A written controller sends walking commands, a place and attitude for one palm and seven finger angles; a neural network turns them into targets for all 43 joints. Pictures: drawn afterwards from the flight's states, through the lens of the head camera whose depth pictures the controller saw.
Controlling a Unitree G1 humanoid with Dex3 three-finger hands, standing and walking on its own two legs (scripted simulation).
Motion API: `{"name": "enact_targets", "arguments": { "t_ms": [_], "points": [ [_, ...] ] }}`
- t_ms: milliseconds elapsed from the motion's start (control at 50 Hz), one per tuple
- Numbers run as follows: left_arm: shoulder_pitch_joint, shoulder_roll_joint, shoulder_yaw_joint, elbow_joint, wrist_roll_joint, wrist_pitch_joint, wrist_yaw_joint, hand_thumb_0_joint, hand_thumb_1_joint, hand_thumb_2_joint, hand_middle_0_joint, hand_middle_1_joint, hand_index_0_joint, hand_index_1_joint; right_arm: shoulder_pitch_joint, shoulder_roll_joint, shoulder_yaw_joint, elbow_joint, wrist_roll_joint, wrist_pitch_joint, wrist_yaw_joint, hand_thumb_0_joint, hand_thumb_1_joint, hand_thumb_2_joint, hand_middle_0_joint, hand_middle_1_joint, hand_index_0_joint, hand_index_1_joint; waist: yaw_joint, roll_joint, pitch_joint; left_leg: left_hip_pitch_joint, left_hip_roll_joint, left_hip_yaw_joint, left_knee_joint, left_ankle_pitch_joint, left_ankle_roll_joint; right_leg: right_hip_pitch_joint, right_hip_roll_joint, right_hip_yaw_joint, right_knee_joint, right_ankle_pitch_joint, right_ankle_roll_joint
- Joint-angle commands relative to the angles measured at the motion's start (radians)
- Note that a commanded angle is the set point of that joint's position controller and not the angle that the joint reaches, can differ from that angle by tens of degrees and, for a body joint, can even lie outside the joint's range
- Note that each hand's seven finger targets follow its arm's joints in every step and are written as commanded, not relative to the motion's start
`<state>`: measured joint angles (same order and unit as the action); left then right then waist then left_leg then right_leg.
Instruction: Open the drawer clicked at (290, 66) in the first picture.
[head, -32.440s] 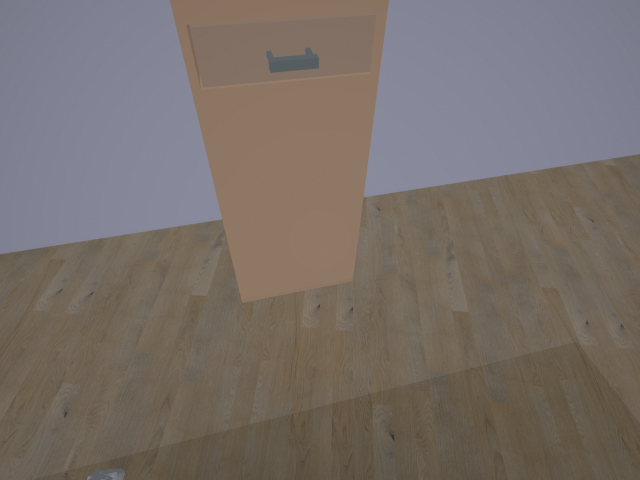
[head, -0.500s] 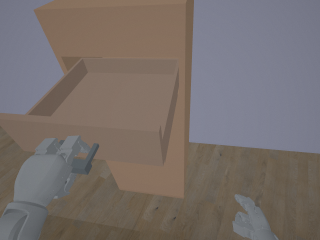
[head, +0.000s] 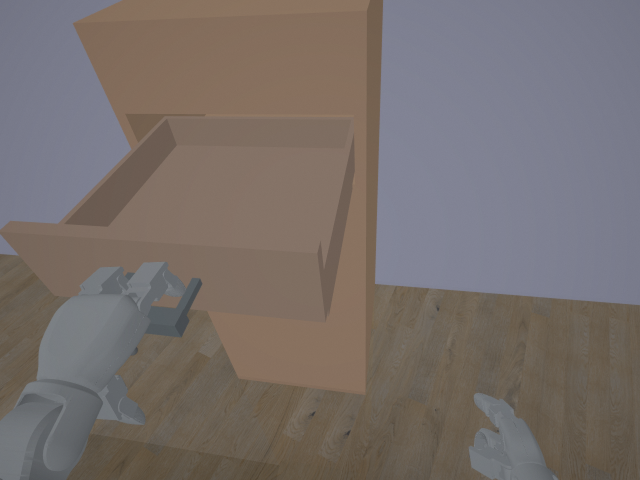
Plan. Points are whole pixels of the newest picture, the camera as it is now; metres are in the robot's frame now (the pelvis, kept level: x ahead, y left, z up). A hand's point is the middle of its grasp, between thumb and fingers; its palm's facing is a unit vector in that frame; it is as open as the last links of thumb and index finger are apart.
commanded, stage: lift the hand off the handle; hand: left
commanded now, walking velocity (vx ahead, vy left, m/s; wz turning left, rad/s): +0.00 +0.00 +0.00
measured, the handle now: (150, 301) +0.26 +0.24 +0.14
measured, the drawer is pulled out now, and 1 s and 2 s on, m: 0.30 0.30 0.30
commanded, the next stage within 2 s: draw the hand back to the body in 1.62 s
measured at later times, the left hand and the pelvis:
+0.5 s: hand (137, 344) +0.21 +0.23 +0.13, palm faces +0.11 -0.08 -0.99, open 14.0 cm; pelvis -0.01 +0.00 +0.00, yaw +2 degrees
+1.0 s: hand (123, 291) +0.23 +0.22 +0.20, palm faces +0.20 -0.05 -0.98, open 13.8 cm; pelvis -0.01 +0.00 +0.00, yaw +2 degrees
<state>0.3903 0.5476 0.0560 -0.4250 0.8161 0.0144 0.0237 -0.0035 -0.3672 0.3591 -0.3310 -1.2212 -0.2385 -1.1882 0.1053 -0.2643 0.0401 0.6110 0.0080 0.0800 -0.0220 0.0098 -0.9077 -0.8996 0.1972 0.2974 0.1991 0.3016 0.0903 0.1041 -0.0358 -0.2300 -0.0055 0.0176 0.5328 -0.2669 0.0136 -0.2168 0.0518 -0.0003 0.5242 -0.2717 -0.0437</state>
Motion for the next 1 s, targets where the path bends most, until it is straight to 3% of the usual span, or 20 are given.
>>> {"name": "enact_targets", "arguments": {
  "t_ms": [0,60,300,340,360,500,540,560,600,640,660,680,740,780,840,860,880,940,960,980],
  "points": [
    [0.008,0.085,0.081,-0.076,0.015,0.013,0.027,0.0,-0.5,0.3,-0.3,-1.2,-0.3,-1.2,-0.18,-0.072,-0.04,-0.172,0.0,-0.055,0.006,0.0,-0.9,-0.9,0.2,0.3,0.2,0.3,0.022,-0.088,-0.04,0.006,-0.019,0.0,-0.056,0.141,0.002,-0.032,-0.035,0.026,-0.12,0.085,0.031],
    [-0.091,0.128,0.091,-0.13,0.035,0.011,0.038,0.0,-0.5,0.3,-0.3,-1.2,-0.3,-1.2,-0.187,-0.079,-0.037,-0.175,0.002,-0.055,0.012,0.0,-0.9,-0.9,0.2,0.3,0.2,0.3,0.017,-0.071,-0.075,0.006,-0.014,-0.001,-0.059,0.121,0.0,-0.036,-0.036,0.026,-0.114,0.053,0.03],
    [-0.301,0.094,-0.019,-0.001,0.095,0.069,0.011,0.0,-0.5,0.3,-0.3,-1.2,-0.3,-1.2,-0.203,-0.062,-0.027,-0.134,0.005,-0.032,-0.004,0.0,-0.9,-0.9,0.2,0.3,0.2,0.3,-0.001,-0.095,-0.044,0.023,-0.016,-0.009,-0.091,0.085,0.007,-0.045,-0.031,0.015,-0.136,0.007,0.026],
    [-0.362,0.144,0.013,-0.061,0.082,0.068,0.006,0.0,-0.5,0.3,-0.3,-1.2,-0.3,-1.2,-0.235,-0.063,-0.021,-0.139,0.016,-0.033,-0.006,0.0,-0.9,-0.9,0.2,0.3,0.2,0.3,-0.004,-0.033,-0.078,0.048,-0.013,-0.016,-0.095,0.078,0.008,-0.016,-0.027,0.026,-0.137,0.01,0.021],
    [-0.403,0.113,-0.028,-0.081,0.101,0.067,-0.004,0.0,-0.5,0.3,-0.3,-1.2,-0.3,-1.2,-0.233,-0.048,-0.011,-0.144,0.005,-0.037,-0.001,0.0,-0.9,-0.9,0.2,0.3,0.2,0.3,0.005,-0.047,-0.107,0.055,-0.015,-0.014,-0.098,0.095,0.008,-0.012,-0.034,0.013,-0.131,0.006,0.022],
    [-0.507,0.131,-0.028,-0.105,0.067,0.04,-0.036,0.0,-0.5,0.3,-0.3,-1.2,-0.3,-1.2,-0.246,-0.046,-0.009,-0.137,0.006,-0.05,-0.015,0.0,-0.9,-0.9,0.2,0.3,0.2,0.3,-0.007,-0.064,-0.071,0.083,-0.019,-0.023,-0.125,0.08,0.01,-0.002,-0.034,0.012,-0.171,-0.007,0.027],
    [-0.537,0.173,0.016,-0.167,0.033,0.027,-0.039,0.0,-0.5,0.3,-0.3,-1.2,-0.3,-1.2,-0.269,-0.049,-0.008,-0.153,0.021,-0.066,-0.015,0.0,-0.9,-0.9,0.2,0.3,0.2,0.3,-0.003,0.005,-0.104,0.102,-0.013,-0.03,-0.132,0.073,0.008,0.026,-0.03,0.016,-0.163,0.009,0.023],
    [-0.554,0.145,-0.017,-0.16,0.051,0.029,-0.047,0.0,-0.5,0.3,-0.3,-1.2,-0.3,-1.2,-0.263,-0.034,0.001,-0.151,0.008,-0.071,-0.01,0.0,-0.9,-0.9,0.2,0.3,0.2,0.3,0.01,-0.027,-0.14,0.099,-0.019,-0.026,-0.132,0.104,0.007,0.037,-0.033,0.006,-0.152,0.015,0.023],
    [-0.516,0.163,0.017,-0.101,0.038,0.042,-0.049,0.0,-0.5,0.3,-0.3,-1.2,-0.3,-1.2,-0.247,-0.047,-0.006,-0.134,0.01,-0.053,-0.007,0.0,-0.9,-0.9,0.2,0.3,0.2,0.3,0.009,-0.054,-0.076,0.082,-0.015,-0.025,-0.148,0.108,0.003,0.035,-0.032,0.002,-0.17,0.025,0.024],
    [-0.487,0.275,0.143,-0.087,0.01,0.061,-0.047,0.0,-0.5,0.3,-0.3,-1.2,-0.3,-1.2,-0.264,-0.061,-0.004,-0.138,0.023,-0.05,0.001,0.0,-0.9,-0.9,0.2,0.3,0.2,0.3,0.03,-0.029,-0.096,0.069,-0.009,-0.026,-0.148,0.116,0.001,0.079,-0.032,0.018,-0.164,0.044,0.02],
    [-0.51,0.236,0.102,-0.084,0.031,0.074,-0.06,0.0,-0.5,0.3,-0.3,-1.2,-0.3,-1.2,-0.273,-0.047,0.004,-0.142,0.014,-0.047,0.011,0.0,-0.9,-0.9,0.2,0.3,0.2,0.3,0.039,-0.05,-0.131,0.061,-0.02,-0.018,-0.146,0.143,-0.001,0.096,-0.038,0.014,-0.152,0.051,0.021],
    [-0.46,0.208,0.094,-0.073,0.011,0.08,-0.064,0.0,-0.5,0.3,-0.3,-1.2,-0.3,-1.2,-0.262,-0.046,0.0,-0.144,0.018,-0.041,0.015,0.0,-0.9,-0.9,0.2,0.3,0.2,0.3,0.031,-0.073,-0.091,0.06,-0.014,-0.019,-0.149,0.157,0.0,0.084,-0.037,0.011,-0.158,0.069,0.022],
    [-0.472,0.291,0.176,-0.21,-0.037,0.07,-0.063,0.0,-0.5,0.3,-0.3,-1.2,-0.3,-1.2,-0.286,-0.068,-0.003,-0.17,0.031,-0.046,0.023,0.0,-0.9,-0.9,0.2,0.3,0.2,0.3,0.037,0.011,-0.136,0.088,-0.01,-0.019,-0.139,0.17,-0.001,0.106,-0.034,0.021,-0.154,0.092,0.021],
    [-0.461,0.209,0.1,-0.176,-0.028,0.075,-0.073,0.0,-0.5,0.3,-0.3,-1.2,-0.3,-1.2,-0.264,-0.052,-0.007,-0.158,0.021,-0.051,0.027,0.0,-0.9,-0.9,0.2,0.3,0.2,0.3,0.022,-0.041,-0.112,0.086,-0.014,-0.015,-0.139,0.18,0.0,0.078,-0.036,0.009,-0.16,0.086,0.026],
    [-0.476,0.246,0.126,-0.179,-0.056,0.095,-0.094,0.0,-0.5,0.3,-0.3,-1.2,-0.3,-1.2,-0.283,-0.072,-0.008,-0.164,0.039,-0.056,0.025,0.0,-0.9,-0.9,0.2,0.3,0.2,0.3,0.011,-0.03,-0.075,0.081,-0.009,-0.017,-0.141,0.131,0.002,0.056,-0.036,0.018,-0.174,0.052,0.03],
    [-0.536,0.224,0.08,-0.172,-0.029,0.103,-0.108,0.0,-0.5,0.3,-0.3,-1.2,-0.3,-1.2,-0.28,-0.064,0.0,-0.161,0.027,-0.057,0.028,0.0,-0.9,-0.9,0.2,0.3,0.2,0.3,0.017,-0.043,-0.099,0.073,-0.019,-0.011,-0.141,0.135,0.002,0.06,-0.044,0.016,-0.171,0.038,0.032],
    [-0.501,0.25,0.11,-0.127,-0.031,0.112,-0.111,0.0,-0.5,0.3,-0.3,-1.2,-0.3,-1.2,-0.266,-0.067,-0.008,-0.15,0.031,-0.049,0.023,0.0,-0.9,-0.9,0.2,0.3,0.2,0.3,0.011,-0.082,-0.055,0.063,-0.013,-0.019,-0.15,0.126,0.003,0.049,-0.04,0.015,-0.179,0.032,0.032],
    [-0.58,0.283,0.124,-0.227,-0.052,0.113,-0.131,0.0,-0.5,0.3,-0.3,-1.2,-0.3,-1.2,-0.302,-0.079,-0.005,-0.171,0.043,-0.056,0.024,0.0,-0.9,-0.9,0.2,0.3,0.2,0.3,0.014,0.014,-0.118,0.09,-0.012,-0.024,-0.141,0.139,0.005,0.079,-0.042,0.024,-0.164,0.065,0.027],
    [-0.603,0.267,0.097,-0.222,-0.034,0.116,-0.144,0.0,-0.5,0.3,-0.3,-1.2,-0.3,-1.2,-0.295,-0.063,0.002,-0.173,0.03,-0.061,0.028,0.0,-0.9,-0.9,0.2,0.3,0.2,0.3,0.029,-0.02,-0.168,0.088,-0.025,-0.02,-0.136,0.167,0.005,0.103,-0.046,0.017,-0.148,0.077,0.028],
    [-0.567,0.283,0.12,-0.154,-0.039,0.121,-0.145,0.0,-0.5,0.3,-0.3,-1.2,-0.3,-1.2,-0.279,-0.066,-0.006,-0.153,0.033,-0.051,0.023,0.0,-0.9,-0.9,0.2,0.3,0.2,0.3,0.014,-0.056,-0.109,0.079,-0.017,-0.021,-0.141,0.157,0.005,0.074,-0.042,0.019,-0.165,0.071,0.031]
  ]
}}
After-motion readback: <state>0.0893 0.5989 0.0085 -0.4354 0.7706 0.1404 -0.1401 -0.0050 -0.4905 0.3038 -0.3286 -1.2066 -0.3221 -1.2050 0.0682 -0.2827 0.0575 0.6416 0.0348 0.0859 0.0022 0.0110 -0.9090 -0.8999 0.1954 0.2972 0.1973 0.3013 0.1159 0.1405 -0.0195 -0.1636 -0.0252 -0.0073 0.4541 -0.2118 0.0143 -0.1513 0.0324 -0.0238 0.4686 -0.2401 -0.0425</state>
